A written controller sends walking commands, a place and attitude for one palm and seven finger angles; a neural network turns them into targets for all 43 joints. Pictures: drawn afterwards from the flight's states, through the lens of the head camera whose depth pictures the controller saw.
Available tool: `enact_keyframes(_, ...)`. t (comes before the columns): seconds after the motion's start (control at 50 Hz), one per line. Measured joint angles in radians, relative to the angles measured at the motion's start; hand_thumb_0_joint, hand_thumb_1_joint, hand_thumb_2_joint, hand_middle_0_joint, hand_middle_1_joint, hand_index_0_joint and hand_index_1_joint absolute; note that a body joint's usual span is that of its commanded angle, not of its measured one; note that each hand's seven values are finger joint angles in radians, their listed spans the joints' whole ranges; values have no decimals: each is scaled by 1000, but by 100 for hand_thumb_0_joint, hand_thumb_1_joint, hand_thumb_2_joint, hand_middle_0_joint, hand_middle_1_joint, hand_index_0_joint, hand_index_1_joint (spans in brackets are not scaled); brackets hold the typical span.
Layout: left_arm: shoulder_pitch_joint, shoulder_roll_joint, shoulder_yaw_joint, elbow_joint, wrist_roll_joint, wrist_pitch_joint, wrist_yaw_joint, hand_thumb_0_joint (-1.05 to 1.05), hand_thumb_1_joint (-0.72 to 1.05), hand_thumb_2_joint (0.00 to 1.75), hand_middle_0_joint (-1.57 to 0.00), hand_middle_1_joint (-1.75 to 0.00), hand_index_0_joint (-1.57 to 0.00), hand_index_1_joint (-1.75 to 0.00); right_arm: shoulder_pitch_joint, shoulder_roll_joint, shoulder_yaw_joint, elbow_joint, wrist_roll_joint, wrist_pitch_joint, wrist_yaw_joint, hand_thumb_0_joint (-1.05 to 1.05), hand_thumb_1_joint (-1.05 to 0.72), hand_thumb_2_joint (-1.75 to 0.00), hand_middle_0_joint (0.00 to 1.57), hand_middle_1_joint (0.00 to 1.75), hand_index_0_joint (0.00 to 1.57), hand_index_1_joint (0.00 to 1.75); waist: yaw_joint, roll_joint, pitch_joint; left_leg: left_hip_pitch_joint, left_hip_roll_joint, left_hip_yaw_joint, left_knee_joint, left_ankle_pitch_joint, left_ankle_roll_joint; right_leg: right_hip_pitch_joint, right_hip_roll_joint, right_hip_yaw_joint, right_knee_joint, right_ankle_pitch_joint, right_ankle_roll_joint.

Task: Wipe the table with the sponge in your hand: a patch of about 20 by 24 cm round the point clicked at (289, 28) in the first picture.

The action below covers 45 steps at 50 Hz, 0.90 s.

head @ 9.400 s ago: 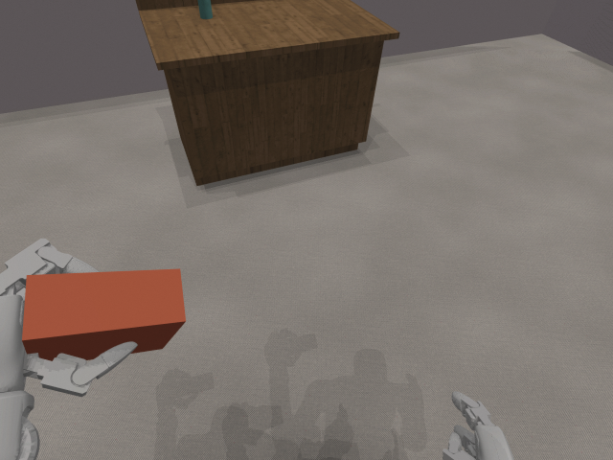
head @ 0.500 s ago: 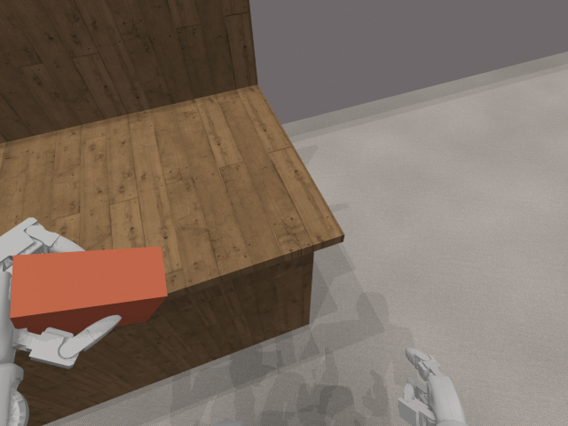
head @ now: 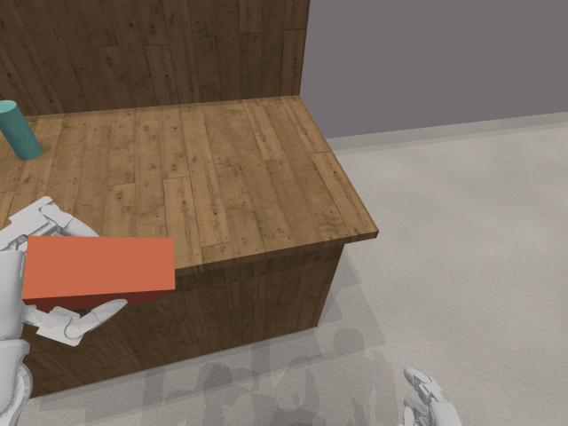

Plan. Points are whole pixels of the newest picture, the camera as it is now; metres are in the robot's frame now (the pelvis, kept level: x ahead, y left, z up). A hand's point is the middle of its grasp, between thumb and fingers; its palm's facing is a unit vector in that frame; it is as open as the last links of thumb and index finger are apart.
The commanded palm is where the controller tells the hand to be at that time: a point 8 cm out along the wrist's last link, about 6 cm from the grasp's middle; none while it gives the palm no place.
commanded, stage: come to a stop and stand still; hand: left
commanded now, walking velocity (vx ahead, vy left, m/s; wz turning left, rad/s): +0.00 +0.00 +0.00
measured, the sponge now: (122, 274) +0.23 +0.21 +0.14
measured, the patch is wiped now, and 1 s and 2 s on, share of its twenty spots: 0.00 0.00 0.00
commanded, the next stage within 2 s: look again from close up in 0.96 s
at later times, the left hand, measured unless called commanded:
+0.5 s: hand (78, 258) +0.23 +0.25 +0.17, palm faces +0.43 -0.83 -0.36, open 9.6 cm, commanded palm +0.17 +0.27 +0.18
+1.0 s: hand (95, 236) +0.26 +0.25 +0.16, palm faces +0.42 -0.83 -0.36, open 9.6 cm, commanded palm +0.21 +0.28 +0.18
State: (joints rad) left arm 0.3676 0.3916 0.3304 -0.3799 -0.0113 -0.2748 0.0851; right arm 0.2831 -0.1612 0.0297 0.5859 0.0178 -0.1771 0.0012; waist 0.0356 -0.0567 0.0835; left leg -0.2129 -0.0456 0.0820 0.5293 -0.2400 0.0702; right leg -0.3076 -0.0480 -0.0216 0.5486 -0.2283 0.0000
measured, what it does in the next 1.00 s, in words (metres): shifts its weight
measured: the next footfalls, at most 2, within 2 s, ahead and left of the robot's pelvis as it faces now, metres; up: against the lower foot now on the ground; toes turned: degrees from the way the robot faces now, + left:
none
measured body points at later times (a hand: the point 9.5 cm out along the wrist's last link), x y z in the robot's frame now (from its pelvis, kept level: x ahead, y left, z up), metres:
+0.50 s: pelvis +0.02 -0.01 +0.01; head +0.02 +0.01 +0.46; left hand +0.20 +0.29 +0.19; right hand +0.20 -0.23 -0.05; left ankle +0.04 +0.08 -0.73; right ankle +0.09 -0.13 -0.73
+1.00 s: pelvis +0.06 -0.01 +0.01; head +0.07 +0.00 +0.46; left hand +0.23 +0.29 +0.18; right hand +0.26 -0.22 -0.05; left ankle +0.04 +0.08 -0.73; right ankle +0.09 -0.13 -0.73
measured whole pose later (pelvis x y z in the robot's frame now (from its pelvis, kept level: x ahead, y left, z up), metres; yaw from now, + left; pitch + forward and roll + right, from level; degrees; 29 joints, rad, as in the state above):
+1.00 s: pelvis +0.06 -0.01 +0.01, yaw +3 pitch -1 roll -1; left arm 0.42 0.35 0.33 -0.42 -0.04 -0.20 0.09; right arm 0.19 -0.20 0.02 0.57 0.00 -0.11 -0.03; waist 0.03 -0.02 0.04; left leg -0.14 -0.02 0.03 0.42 -0.25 0.04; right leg -0.19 0.04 0.04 0.36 -0.15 -0.01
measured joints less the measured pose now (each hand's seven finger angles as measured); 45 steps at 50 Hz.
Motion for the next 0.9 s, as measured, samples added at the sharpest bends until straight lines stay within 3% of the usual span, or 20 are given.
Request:
enact_keyframes(0.16,-89,-44,32,28,3,8,11,-1,-45,101,-80,-135,-80,-134,-18,15,23,20,-7,-25,20,2,-90,-90,21,30,20,30,30,12,-8,13,-1,-18,-11,13,-2,31,33,40,-31,13,3)
enact_keyframes(0.34,-35,-60,0,25,20,17,-5,-1,-45,101,-80,-135,-80,-134,-40,-20,4,-1,-20,-19,7,2,-90,-90,21,30,20,30,13,19,-32,25,10,-31,-46,21,-16,71,67,72,-127,123,5)
enact_keyframes(0.52,0,-52,7,7,13,24,-1,-1,-45,101,-80,-135,-80,-134,-29,-57,-18,-4,-22,-7,-19,2,-90,-90,20,30,20,30,1,25,-46,35,23,-43,-100,28,-27,90,81,67,-196,135,-1)
enact_keyframes(0.74,49,-33,10,-32,-12,46,-1,-1,-45,101,-80,-135,-80,-134,-62,-46,-19,-1,-18,30,-25,2,-90,-90,20,30,20,30,-24,36,-40,49,31,-50,-110,2,-36,100,90,61,-198,104,-9)
enact_keyframes(0.9,60,-33,8,-40,-23,63,5,-1,-45,101,-80,-135,-80,-134,-83,-38,-14,-9,-14,54,-31,2,-90,-90,20,30,20,30,-14,40,-42,62,30,-53,-111,-11,-35,111,89,58,-190,86,-8)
